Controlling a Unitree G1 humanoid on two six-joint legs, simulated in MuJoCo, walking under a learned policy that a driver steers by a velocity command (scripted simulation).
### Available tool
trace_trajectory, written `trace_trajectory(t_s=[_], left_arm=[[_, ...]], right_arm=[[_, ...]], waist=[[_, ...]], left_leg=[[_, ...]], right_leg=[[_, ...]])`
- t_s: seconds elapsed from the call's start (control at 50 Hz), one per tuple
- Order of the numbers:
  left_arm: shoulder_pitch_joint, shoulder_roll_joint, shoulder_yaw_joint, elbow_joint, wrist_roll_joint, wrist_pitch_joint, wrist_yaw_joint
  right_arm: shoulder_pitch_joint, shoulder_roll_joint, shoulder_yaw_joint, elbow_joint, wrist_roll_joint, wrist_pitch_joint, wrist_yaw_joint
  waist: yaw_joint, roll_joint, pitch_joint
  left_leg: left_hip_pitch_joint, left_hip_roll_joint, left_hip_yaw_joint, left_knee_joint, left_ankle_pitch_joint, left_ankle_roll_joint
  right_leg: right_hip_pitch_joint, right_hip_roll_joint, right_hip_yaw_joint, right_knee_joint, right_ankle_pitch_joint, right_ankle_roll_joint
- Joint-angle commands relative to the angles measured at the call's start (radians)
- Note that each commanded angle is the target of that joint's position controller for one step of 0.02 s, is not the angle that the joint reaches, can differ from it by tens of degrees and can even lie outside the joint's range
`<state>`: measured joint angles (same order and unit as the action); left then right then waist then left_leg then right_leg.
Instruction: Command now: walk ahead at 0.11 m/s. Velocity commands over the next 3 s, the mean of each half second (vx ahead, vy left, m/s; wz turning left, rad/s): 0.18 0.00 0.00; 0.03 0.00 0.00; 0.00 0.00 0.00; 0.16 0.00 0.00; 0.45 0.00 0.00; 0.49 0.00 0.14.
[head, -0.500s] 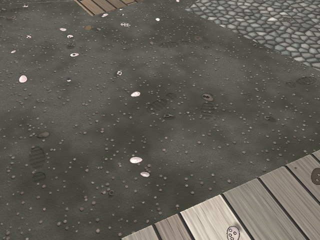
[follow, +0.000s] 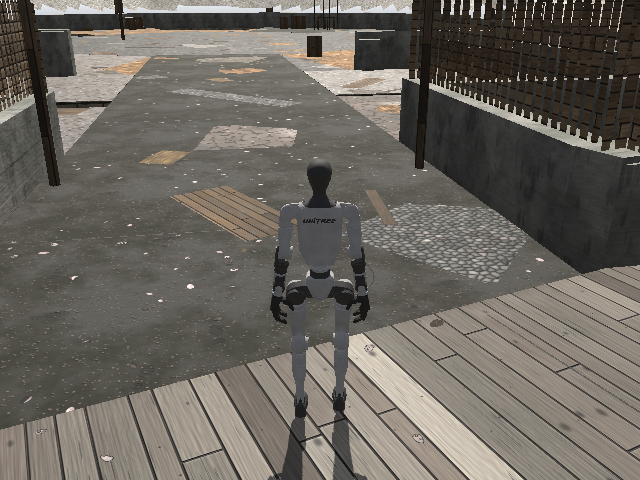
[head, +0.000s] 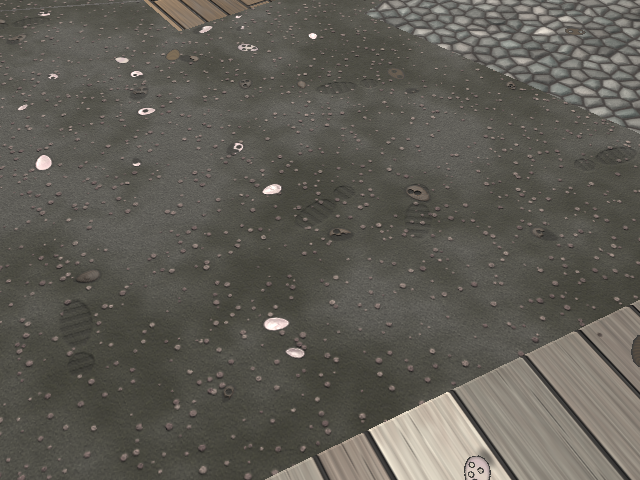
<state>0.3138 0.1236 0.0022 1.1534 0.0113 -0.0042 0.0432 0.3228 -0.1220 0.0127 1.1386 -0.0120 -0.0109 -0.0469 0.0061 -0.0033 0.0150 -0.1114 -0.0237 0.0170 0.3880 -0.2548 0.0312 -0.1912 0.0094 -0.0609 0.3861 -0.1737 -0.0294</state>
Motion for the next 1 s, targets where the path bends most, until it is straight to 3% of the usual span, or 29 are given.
trace_trajectory(t_s=[0.02,0.06,0.08,0.1,0.14,0.18,0.2,0.24,0.26,0.28,0.3,0.32,0.34,0.36,0.42,0.5,0.54,0.58,0.62,0.64,0.68,0.72,0.82,1.0], left_arm=[[0.076,0.080,0.018,-0.008,0.003,0.003,-0.001],[0.048,0.079,0.025,-0.033,0.011,0.008,-0.010],[0.018,0.055,0.021,-0.054,0.015,0.004,-0.017],[-0.011,0.033,0.017,-0.075,0.025,-0.004,-0.023],[-0.054,0.056,0.025,-0.115,0.030,-0.024,-0.035],[-0.053,0.073,0.034,-0.139,0.022,-0.044,-0.047],[-0.039,0.065,0.034,-0.138,0.013,-0.053,-0.047],[0.115,0.029,0.035,-0.083,-0.003,-0.065,-0.036],[0.197,0.054,0.047,-0.054,0.000,-0.069,-0.026],[0.296,0.136,0.066,-0.045,0.017,-0.075,-0.014],[0.382,0.229,0.085,-0.024,0.001,-0.059,-0.013],[0.313,0.154,0.065,-0.034,0.003,-0.051,-0.012],[0.233,0.124,0.053,-0.063,0.008,-0.055,-0.016],[0.170,0.111,0.044,-0.082,0.014,-0.059,-0.015],[0.113,0.059,0.009,-0.088,0.016,-0.072,0.000],[0.151,0.080,-0.006,-0.066,0.011,-0.066,0.011],[0.164,0.076,-0.010,-0.058,0.007,-0.056,0.013],[0.148,0.072,-0.011,-0.054,-0.002,-0.046,0.012],[0.199,0.066,-0.003,-0.054,0.004,-0.042,0.008],[0.268,0.020,-0.009,-0.031,-0.001,-0.031,0.008],[0.217,0.051,-0.002,-0.026,0.006,-0.018,0.012],[0.190,0.047,-0.001,-0.027,0.003,-0.017,0.007],[0.186,0.040,-0.004,-0.011,0.001,-0.012,0.012],[0.169,0.043,-0.010,0.004,0.001,-0.003,0.014]], right_arm=[[0.100,-0.102,-0.025,-0.002,-0.003,0.004,-0.001],[0.125,-0.127,-0.040,-0.015,-0.004,0.013,0.004],[0.161,-0.140,-0.047,-0.011,-0.003,0.013,0.004],[0.187,-0.159,-0.057,-0.005,-0.004,0.011,0.004],[0.188,-0.164,-0.069,-0.011,-0.012,-0.001,0.007],[0.163,-0.173,-0.077,-0.023,-0.017,-0.017,0.012],[0.137,-0.157,-0.074,-0.030,-0.014,-0.023,0.012],[0.088,-0.144,-0.071,-0.038,-0.004,-0.029,0.011],[0.095,-0.121,-0.063,-0.039,-0.005,-0.037,0.012],[0.094,-0.069,-0.046,-0.060,-0.007,-0.046,0.016],[0.140,-0.050,-0.045,-0.075,0.000,-0.044,0.017],[0.113,-0.095,-0.056,-0.070,-0.020,-0.031,0.016],[0.091,-0.060,-0.049,-0.072,-0.023,-0.027,0.020],[0.085,-0.036,-0.042,-0.068,-0.014,-0.028,0.025],[0.089,-0.046,-0.041,-0.061,-0.005,-0.009,0.030],[0.029,-0.042,-0.029,-0.072,0.014,0.013,0.010],[0.014,-0.045,-0.026,-0.070,0.016,0.017,0.003],[0.018,-0.031,-0.019,-0.065,0.010,0.013,0.004],[0.035,-0.110,-0.031,-0.059,-0.005,0.001,0.004],[0.004,-0.110,-0.030,-0.052,0.002,0.004,0.006],[-0.043,-0.066,-0.023,-0.062,0.006,0.008,0.013],[-0.023,-0.066,-0.020,-0.045,0.008,0.003,0.004],[-0.014,-0.071,-0.022,-0.027,0.014,-0.003,-0.001],[0.011,-0.066,-0.016,0.003,0.009,-0.001,-0.002]], waist=[[-0.006,0.035,0.066],[-0.026,0.069,0.149],[-0.046,0.110,0.183],[-0.058,0.152,0.207],[-0.059,0.138,0.208],[-0.037,0.123,0.183],[-0.019,0.108,0.181],[0.056,0.079,0.137],[0.079,0.035,0.093],[0.103,-0.133,0.031],[0.109,-0.309,0.007],[0.058,-0.143,0.055],[0.034,-0.066,0.077],[0.007,-0.029,0.072],[-0.042,-0.068,0.029],[-0.031,-0.116,0.006],[-0.020,-0.124,-0.003],[-0.045,-0.083,0.011],[-0.011,0.032,0.008],[0.018,0.120,0.022],[-0.009,0.077,0.090],[-0.011,0.051,0.075],[-0.007,-0.004,0.035],[-0.006,-0.012,0.050]], left_leg=[[-0.122,0.086,-0.116,-0.096,-0.225,0.058],[-0.158,0.125,-0.204,-0.139,-0.500,0.110],[-0.133,0.183,-0.291,-0.191,-0.575,0.143],[-0.101,0.258,-0.383,-0.245,-0.607,0.182],[-0.071,0.323,-0.445,-0.273,-0.504,0.221],[-0.042,0.316,-0.401,-0.244,-0.394,0.217],[-0.060,0.281,-0.337,-0.211,-0.271,0.196],[-0.174,0.191,-0.190,-0.066,0.024,0.139],[-0.241,0.146,-0.127,0.051,0.104,0.101],[-0.326,0.053,-0.015,0.308,-0.003,0.046],[-0.464,-0.043,0.084,0.529,-0.306,0.007],[-0.458,0.024,0.004,0.657,-0.332,0.010],[-0.443,0.038,-0.017,0.700,-0.285,0.009],[-0.411,0.060,-0.031,0.681,-0.220,0.004],[-0.291,0.059,-0.009,0.526,-0.109,-0.017],[-0.206,0.018,0.034,0.293,-0.053,-0.017],[-0.154,0.021,0.039,0.218,-0.001,-0.010],[-0.034,0.046,0.024,0.066,0.173,0.002],[0.103,0.161,-0.090,0.074,0.480,0.028],[0.067,0.182,-0.105,0.099,0.509,0.070],[-0.036,0.148,-0.095,0.063,0.381,0.055],[-0.039,0.132,-0.085,0.047,0.391,0.044],[-0.015,0.131,-0.082,0.037,0.402,0.044],[-0.033,0.126,-0.079,0.007,0.356,0.039]], right_leg=[[0.002,-0.045,0.076,-0.003,-0.213,-0.030],[-0.140,-0.007,0.050,0.083,-0.396,-0.045],[-0.220,0.015,0.018,0.163,-0.372,-0.041],[-0.284,0.021,-0.025,0.254,-0.293,-0.037],[-0.354,-0.026,0.003,0.367,-0.251,-0.046],[-0.352,-0.047,0.021,0.348,-0.267,-0.054],[-0.288,-0.037,0.008,0.282,-0.241,-0.053],[0.006,0.033,-0.054,0.089,-0.081,-0.047],[0.163,0.014,-0.005,0.039,-0.031,-0.043],[0.276,-0.182,0.249,-0.075,-0.030,-0.069],[0.315,-0.388,0.533,-0.158,0.185,-0.191],[0.226,-0.389,0.503,-0.115,0.311,-0.222],[0.159,-0.358,0.409,-0.099,0.421,-0.222],[0.128,-0.316,0.318,-0.105,0.512,-0.199],[0.097,-0.220,0.138,-0.083,0.751,-0.140],[0.117,-0.184,0.069,-0.025,0.874,-0.113],[0.103,-0.189,0.081,-0.008,0.796,-0.113],[0.024,-0.181,0.091,0.001,0.576,-0.084],[-0.085,-0.110,0.086,-0.001,0.166,-0.047],[-0.068,-0.085,0.084,-0.044,0.033,-0.037],[-0.014,-0.081,0.091,-0.055,0.055,-0.035],[0.039,-0.096,0.095,-0.048,0.175,-0.034],[0.099,-0.103,0.088,-0.058,0.217,-0.025],[0.110,-0.111,0.089,-0.071,0.184,-0.027]])
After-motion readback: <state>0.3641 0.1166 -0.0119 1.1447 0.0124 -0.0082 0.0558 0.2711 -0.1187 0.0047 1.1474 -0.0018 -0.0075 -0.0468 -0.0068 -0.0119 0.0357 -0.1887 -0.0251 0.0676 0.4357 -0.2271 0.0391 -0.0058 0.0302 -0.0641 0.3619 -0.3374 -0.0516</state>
